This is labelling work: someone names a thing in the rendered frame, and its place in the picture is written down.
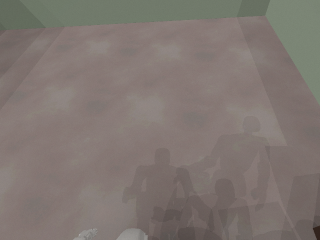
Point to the robot left thigh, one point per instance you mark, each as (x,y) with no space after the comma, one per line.
(133,234)

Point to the robot left hand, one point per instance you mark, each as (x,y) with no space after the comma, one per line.
(87,234)

